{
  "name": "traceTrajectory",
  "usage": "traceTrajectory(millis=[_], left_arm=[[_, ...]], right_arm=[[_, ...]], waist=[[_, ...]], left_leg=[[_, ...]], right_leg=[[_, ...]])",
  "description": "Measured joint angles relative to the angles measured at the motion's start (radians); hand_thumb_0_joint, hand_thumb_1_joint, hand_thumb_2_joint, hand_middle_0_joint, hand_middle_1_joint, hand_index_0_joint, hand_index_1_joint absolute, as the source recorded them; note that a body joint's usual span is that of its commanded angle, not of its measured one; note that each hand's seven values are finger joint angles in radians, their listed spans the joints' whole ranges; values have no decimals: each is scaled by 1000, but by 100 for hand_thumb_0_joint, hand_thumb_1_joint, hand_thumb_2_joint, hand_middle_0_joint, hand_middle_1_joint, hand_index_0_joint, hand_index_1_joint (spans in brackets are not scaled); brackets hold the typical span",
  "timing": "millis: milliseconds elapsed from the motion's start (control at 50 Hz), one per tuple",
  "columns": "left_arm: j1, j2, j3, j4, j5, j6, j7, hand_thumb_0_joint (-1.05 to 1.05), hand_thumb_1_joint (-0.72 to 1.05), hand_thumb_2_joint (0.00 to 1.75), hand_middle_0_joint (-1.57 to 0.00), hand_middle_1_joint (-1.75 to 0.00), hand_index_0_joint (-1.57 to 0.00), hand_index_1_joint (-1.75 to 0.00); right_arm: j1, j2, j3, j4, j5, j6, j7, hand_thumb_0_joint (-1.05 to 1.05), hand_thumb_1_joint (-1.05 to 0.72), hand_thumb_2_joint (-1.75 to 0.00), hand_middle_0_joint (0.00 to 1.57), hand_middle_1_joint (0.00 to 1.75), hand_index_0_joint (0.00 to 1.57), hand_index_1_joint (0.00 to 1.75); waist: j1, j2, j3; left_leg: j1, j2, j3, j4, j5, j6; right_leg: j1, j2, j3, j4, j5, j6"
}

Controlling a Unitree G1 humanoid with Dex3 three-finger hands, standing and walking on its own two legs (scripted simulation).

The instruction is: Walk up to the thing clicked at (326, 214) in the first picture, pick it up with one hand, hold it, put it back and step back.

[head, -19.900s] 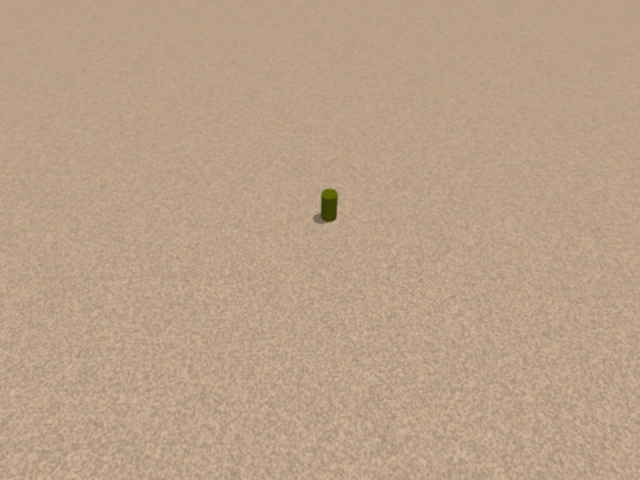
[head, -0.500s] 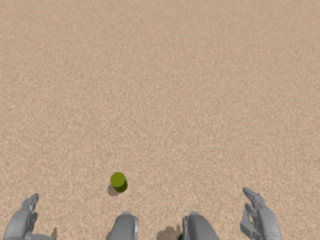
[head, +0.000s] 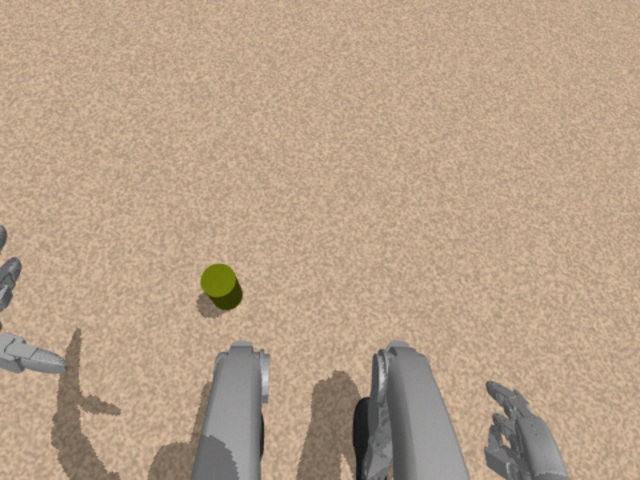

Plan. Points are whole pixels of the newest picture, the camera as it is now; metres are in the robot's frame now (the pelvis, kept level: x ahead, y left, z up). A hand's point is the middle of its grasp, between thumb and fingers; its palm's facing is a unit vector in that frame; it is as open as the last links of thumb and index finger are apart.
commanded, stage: go down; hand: left
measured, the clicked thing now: (223, 288) +0.44 +0.21 -0.45
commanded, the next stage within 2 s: approach in 1.26 s
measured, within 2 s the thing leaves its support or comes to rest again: neither
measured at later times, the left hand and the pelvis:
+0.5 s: hand (44, 288) +0.35 +0.37 -0.10, palm faces +0.13 -0.98 -0.15, open 17.3 cm; pelvis -0.02 +0.00 -0.08, yaw -1 degrees
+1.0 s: hand (50, 278) +0.37 +0.38 -0.12, palm faces +0.11 -0.99 -0.11, open 17.4 cm; pelvis -0.03 +0.01 -0.12, yaw -2 degrees
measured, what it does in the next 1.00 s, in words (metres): lowers itself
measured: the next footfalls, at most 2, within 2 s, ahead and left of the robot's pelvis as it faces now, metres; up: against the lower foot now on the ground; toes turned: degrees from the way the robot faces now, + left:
none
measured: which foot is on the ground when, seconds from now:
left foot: down 0.00-1.00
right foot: down 0.00-1.00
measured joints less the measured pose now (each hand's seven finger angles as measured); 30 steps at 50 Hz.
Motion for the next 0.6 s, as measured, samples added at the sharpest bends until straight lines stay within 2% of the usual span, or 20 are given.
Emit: traceTrajectory(millis=[100,220,380,600], left_arm=[[-75,46,20,63,0,-38,-53,-1,-48,11,-6,-11,-5,-11],[-116,71,53,96,-6,-54,-93,-1,-48,9,-6,-10,-5,-9],[-151,110,100,119,-28,-74,-129,-1,-48,8,-5,-9,-5,-8],[-232,157,126,161,-37,-82,-190,-1,-49,8,-5,-8,-4,-7]], right_arm=[[-12,-18,6,4,-3,-3,0,1,-89,-90,20,30,21,30],[-19,-35,20,4,-1,1,5,1,-90,-90,20,30,21,30],[-22,-40,32,16,-5,7,10,1,-91,-90,20,30,21,30],[-42,-49,46,29,-19,2,14,1,-92,-91,20,30,21,30]], waist=[[-12,0,3],[-29,5,5],[-30,-1,20],[-31,-5,38]], left_leg=[[-73,0,-11,67,-5,1],[-137,0,-16,132,-15,4],[-202,-6,-21,202,-23,2],[-285,-13,-35,295,-28,0]], right_leg=[[-66,2,-5,55,1,2],[-128,6,-5,112,-3,6],[-193,3,-4,183,-13,5],[-271,2,-8,270,-16,7]])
